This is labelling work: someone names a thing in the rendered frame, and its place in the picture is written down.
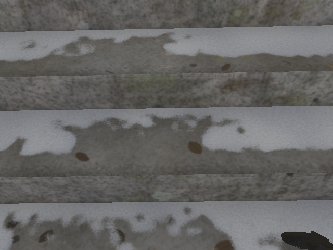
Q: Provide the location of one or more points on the right robot hand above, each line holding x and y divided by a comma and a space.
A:
309, 241

